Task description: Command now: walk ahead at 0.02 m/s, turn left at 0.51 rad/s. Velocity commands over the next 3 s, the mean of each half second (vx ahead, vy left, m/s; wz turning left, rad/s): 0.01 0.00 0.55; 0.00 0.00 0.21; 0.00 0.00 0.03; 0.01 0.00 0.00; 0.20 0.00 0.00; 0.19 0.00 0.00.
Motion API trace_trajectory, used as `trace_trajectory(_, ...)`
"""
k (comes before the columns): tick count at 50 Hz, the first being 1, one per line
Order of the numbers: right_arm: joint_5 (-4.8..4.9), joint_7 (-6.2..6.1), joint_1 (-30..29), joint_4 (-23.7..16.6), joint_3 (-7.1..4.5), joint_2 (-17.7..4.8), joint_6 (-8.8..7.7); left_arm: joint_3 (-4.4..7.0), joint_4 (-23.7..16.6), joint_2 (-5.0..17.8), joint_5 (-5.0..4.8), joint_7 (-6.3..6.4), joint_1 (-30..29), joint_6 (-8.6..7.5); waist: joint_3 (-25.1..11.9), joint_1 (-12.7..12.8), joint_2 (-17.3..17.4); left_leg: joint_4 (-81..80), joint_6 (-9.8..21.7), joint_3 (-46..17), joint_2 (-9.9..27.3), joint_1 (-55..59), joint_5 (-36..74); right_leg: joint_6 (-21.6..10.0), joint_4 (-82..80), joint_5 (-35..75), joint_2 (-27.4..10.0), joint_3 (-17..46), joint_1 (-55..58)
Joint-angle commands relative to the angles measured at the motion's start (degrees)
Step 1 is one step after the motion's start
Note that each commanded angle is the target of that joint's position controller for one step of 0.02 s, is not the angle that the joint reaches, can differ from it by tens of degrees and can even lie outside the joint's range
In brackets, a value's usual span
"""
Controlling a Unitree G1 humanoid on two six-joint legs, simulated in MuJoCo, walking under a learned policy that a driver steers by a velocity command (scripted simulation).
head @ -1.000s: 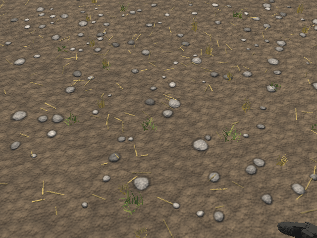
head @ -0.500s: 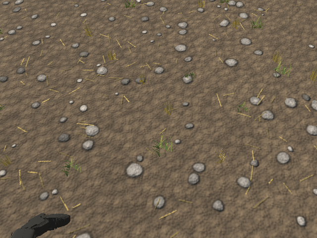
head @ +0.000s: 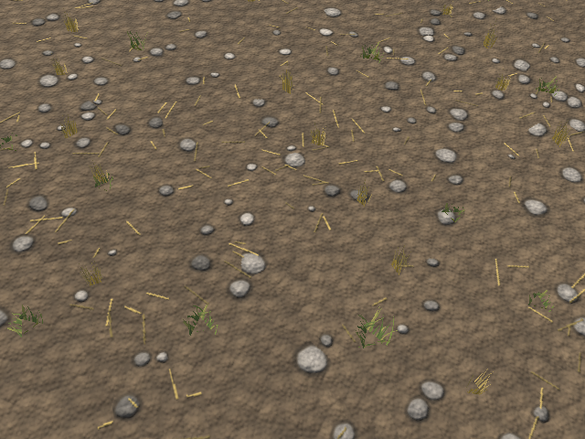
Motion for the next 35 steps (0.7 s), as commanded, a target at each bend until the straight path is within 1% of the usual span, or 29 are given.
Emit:
trace_trajectory(1, 1.03, -0.63, -0.6, -4.19, -2.83, -10.53, -2.11, 1.59, -3.92, 5.38, -0.23, 0.63, -2.3, -0.89, -7.63, 0.26, 7.25, -11.69, 10.96, -19.02, 14.82, 16.13, 37.96, 0.65, 12.41, 0.12, 0.17, 7.12, -15.14)
trace_trajectory(2, 1.76, -1.11, -1.69, -4.53, -2.4, -9.39, -1.88, 1.86, -3.66, 5.87, -0.06, 0.89, -2.18, -0.9, -8.0, 0.91, 7.38, -11.67, 10.07, -17.8, 13.79, 15.4, 38.83, 1.06, 11.97, 2.66, 0.0, 7.4, -13.62)
trace_trajectory(3, 1.68, -1.42, -1.52, -4.75, -2.23, -9.15, -1.58, 1.76, -3.59, 5.24, -0.22, 0.85, -1.96, -1.04, -8.8, 1.22, 7.79, -11.55, 10.03, -17.25, 12.94, 14.77, 40.48, 1.55, 12.19, 4.65, 0.84, 7.05, -11.87)
trace_trajectory(4, 1.54, -1.67, -1.03, -4.9, -2.3, -9.22, -1.35, 1.62, -3.51, 4.66, -0.49, 0.77, -1.68, -1.18, -9.51, 1.2, 7.77, -11.53, 10.12, -17.07, 12.43, 15.58, 40.54, 1.89, 10.88, 6.16, 1.25, 7.08, -11.39)
trace_trajectory(6, 1.54, -2.07, -0.29, -5.15, -2.59, -9.75, -0.98, 1.33, -3.56, 3.91, -0.8, 0.73, -2.44, -1.4, -9.4, 0.58, 7.83, -11.47, 9.92, -17.42, 11.67, 16.9, 38.51, 2.48, 5.13, 7.95, 1.67, 7.27, -11.15)
trace_trajectory(8, 1.66, -2.41, -0.08, -5.37, -2.89, -10.48, -0.54, 1.09, -3.71, 3.52, -0.79, 0.57, -3.54, -1.53, -8.96, -0.02, 8.41, -11.31, 9.83, -18.54, 11.18, 16.55, 35.17, 3.13, -0.44, 8.94, 1.95, 7.71, -9.53)
trace_trajectory(11, 1.51, -2.38, -1.12, -6.07, -3.2, -11.29, 0.06, 1.05, -3.56, 3.95, -0.89, 0.08, -3.86, -1.7, -7.98, -0.35, 9.82, -11.47, 9.96, -20.79, 10.46, 12.61, 29.87, 3.48, -6.29, 9.37, 2.57, 8.03, -4.78)
trace_trajectory(15, 1.55, -1.89, -3.0, -6.91, -3.23, -11.23, 0.62, 1.22, -3.31, 4.86, -1.16, -0.66, -3.02, -2.47, -7.44, -0.38, 11.06, -10.41, 9.84, -25.31, 9.61, 10.11, 28.07, 2.73, -12.81, 8.15, 3.56, 8.53, 0.41)
trace_trajectory(17, 1.87, -1.87, -4.2, -7.4, -3.14, -11.0, 0.89, 1.37, -3.0, 5.3, -1.29, -1.18, -1.54, -3.12, -7.72, 0.22, 11.58, -8.98, 9.07, -27.77, 8.86, 10.31, 28.58, 1.92, -18.37, 9.12, 3.87, 8.47, 3.39)
trace_trajectory(18, 2.2, -2.01, -5.33, -7.77, -3.02, -10.75, 1.1, 1.51, -2.49, 5.39, -1.31, -1.46, 0.21, -3.47, -7.9, 1.44, 11.45, -7.8, 7.92, -28.28, 7.71, 9.76, 27.32, 1.28, -23.89, 12.57, 3.93, 8.07, 6.5)
trace_trajectory(19, 2.55, -2.23, -6.35, -8.19, -2.82, -10.32, 1.32, 1.73, -1.69, 5.66, -1.23, -1.68, 2.4, -3.76, -7.86, 2.88, 10.87, -6.33, 5.99, -27.84, 5.87, 7.87, 23.55, 0.41, -31.23, 19.62, 3.42, 7.29, 11.32)
trace_trajectory(20, 2.22, -2.38, -4.99, -8.43, -2.3, -8.5, 1.33, 2.41, -1.3, 8.12, -0.65, -1.52, 3.99, -3.76, -9.0, 2.41, 7.3, -2.29, 3.2, -25.64, 3.03, 2.98, 13.91, -1.75, -33.43, 25.32, -2.52, 11.3, 18.31)
trace_trajectory(21, 1.0, -2.07, -0.41, -8.0, -1.33, -4.77, 1.13, 2.86, -2.13, 11.73, 0.21, -0.93, 3.08, -3.23, -10.2, -1.09, -7.46, 10.64, -0.3, -16.11, -5.09, -5.1, -9.67, -7.06, -33.11, 39.75, -14.86, 22.75, 24.49)
trace_trajectory(22, 1.6, -2.06, -0.45, -9.21, -2.61, -8.56, 0.61, 2.79, -2.16, 12.13, 2.04, -1.28, 3.13, -3.12, -8.02, -0.6, -14.63, 21.74, -3.06, -11.17, -8.31, -14.16, -22.63, -16.76, -34.39, 44.51, -22.41, 33.38, 21.32)
trace_trajectory(23, 1.49, -2.08, 0.59, -7.88, -3.9, -12.78, 0.5, 1.97, -3.31, 9.31, 1.58, -1.28, 1.05, -3.36, -6.74, -0.77, -8.62, 30.63, -4.68, -11.53, -4.34, -14.96, -19.3, -18.24, -34.54, 41.19, -22.04, 30.05, 19.7)
trace_trajectory(24, 1.69, -2.07, 0.27, -6.93, -4.39, -13.13, 0.79, 1.28, -3.57, 6.76, 0.9, -1.08, -1.09, -3.34, -5.51, -1.12, -6.26, 33.46, -5.52, -10.98, -3.74, -14.94, -15.31, -15.96, -33.95, 37.45, -17.86, 24.4, 18.3)
trace_trajectory(25, 1.63, -2.33, 0.76, -5.89, -4.17, -11.37, 1.44, 0.87, -3.83, 5.85, 0.17, -0.94, -2.14, -3.22, -4.74, -1.18, -5.16, 34.93, -6.54, -10.5, -3.52, -14.94, -12.67, -14.14, -33.81, 33.8, -14.65, 20.26, 17.92)
trace_trajectory(26, 1.46, -2.35, 0.42, -6.04, -3.73, -9.87, 1.77, 0.63, -3.51, 5.74, -0.44, -0.74, -2.15, -3.1, -3.87, -0.53, -5.58, 36.09, -7.4, -10.37, -3.63, -15.64, -10.39, -14.22, -33.84, 34.44, -13.76, 18.65, 17.9)
trace_trajectory(27, 1.66, -2.18, -0.17, -6.37, -3.21, -8.25, 1.8, 0.45, -3.02, 5.96, -0.42, -0.48, -1.27, -2.87, -3.68, -0.13, -6.02, 35.09, -7.88, -9.19, -3.87, -14.78, -9.16, -14.4, -34.12, 35.61, -12.44, 16.29, 17.44)
trace_trajectory(28, 1.92, -2.11, -1.19, -6.93, -2.79, -7.27, 1.66, 0.42, -2.49, 6.07, -0.24, -0.28, -0.19, -2.69, -3.77, 0.59, -6.8, 32.44, -8.2, -8.0, -3.88, -14.41, -8.32, -14.72, -34.31, 36.31, -11.73, 14.74, 18.37)
trace_trajectory(29, 2.0, -2.12, -2.23, -7.43, -2.39, -6.51, 1.48, 0.4, -2.06, 6.25, -0.1, -0.11, 0.96, -2.53, -4.39, 1.39, -7.35, 28.94, -8.45, -7.27, -3.51, -14.29, -8.06, -15.09, -34.13, 37.03, -11.81, 14.16, 20.34)
trace_trajectory(30, 1.86, -2.13, -3.07, -7.75, -2.01, -5.95, 1.35, 0.41, -1.74, 6.52, -0.07, -0.01, 1.66, -2.4, -5.05, 2.07, -7.64, 25.15, -8.65, -6.8, -2.82, -13.43, -8.15, -15.38, -33.84, 37.7, -12.2, 13.91, 21.88)
trace_trajectory(32, 1.31, -1.86, -3.82, -8.11, -1.08, -4.6, 1.21, 0.51, -1.42, 7.51, -0.26, -0.16, 1.09, -2.15, -6.15, 2.43, -8.36, 16.43, -8.58, -4.78, -0.94, -7.94, -8.57, -15.25, -33.31, 38.35, -12.35, 12.46, 21.43)
trace_trajectory(33, 1.24, -1.7, -4.09, -8.18, -0.69, -4.18, 1.15, 0.64, -1.22, 8.23, -0.36, -0.38, 0.9, -1.99, -6.25, 2.7, -8.99, 12.29, -8.38, -3.41, -0.44, -4.79, -8.53, -15.24, -33.26, 39.14, -12.49, 11.94, 20.22)
trace_trajectory(35, 1.49, -1.45, -3.22, -7.53, -0.8, -5.14, 1.13, 0.73, -0.4, 9.21, -0.75, -0.79, 1.91, -1.67, -6.24, 3.01, -9.45, 5.07, -7.9, -1.25, -0.83, -0.3, -5.91, -15.18, -32.44, 39.94, -12.83, 12.31, 19.32)
Next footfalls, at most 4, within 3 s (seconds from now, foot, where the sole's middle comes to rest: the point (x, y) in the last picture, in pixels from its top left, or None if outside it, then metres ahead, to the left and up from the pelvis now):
0.40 right None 0.10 -0.13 -0.77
0.78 left None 0.00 0.11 -0.77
2.54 left None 0.24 0.17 -0.77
2.84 right None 0.26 -0.06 -0.77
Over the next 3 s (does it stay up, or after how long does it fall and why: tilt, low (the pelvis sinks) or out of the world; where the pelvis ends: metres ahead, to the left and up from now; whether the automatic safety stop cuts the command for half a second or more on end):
stays up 0.24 0.05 0.01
